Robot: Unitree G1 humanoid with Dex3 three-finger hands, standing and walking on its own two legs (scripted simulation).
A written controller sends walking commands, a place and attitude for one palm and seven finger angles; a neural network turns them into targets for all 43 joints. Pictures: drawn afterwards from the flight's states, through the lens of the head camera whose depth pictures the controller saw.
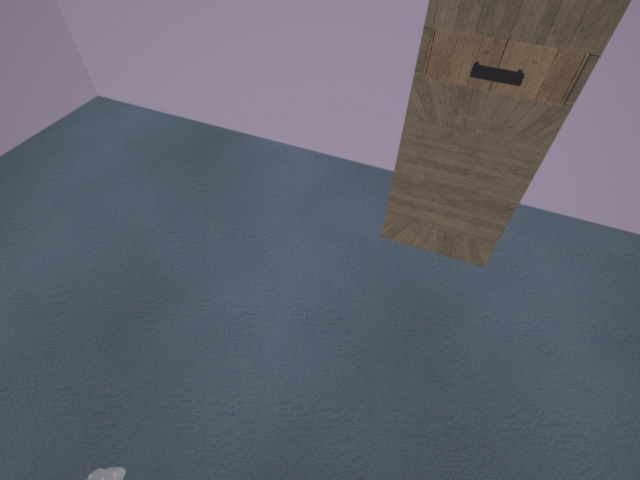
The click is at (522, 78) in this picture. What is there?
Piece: drawer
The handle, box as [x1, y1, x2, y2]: [470, 62, 523, 85]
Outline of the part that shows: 470,76 515,85 519,85 523,77 523,73 521,72 521,70 518,70 516,72 478,65 478,62 475,62 473,64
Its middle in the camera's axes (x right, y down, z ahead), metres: +0.47 -0.45 +1.03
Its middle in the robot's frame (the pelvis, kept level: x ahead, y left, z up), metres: +1.10 -0.41 +0.01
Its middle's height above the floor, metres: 0.78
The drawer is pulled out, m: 0.00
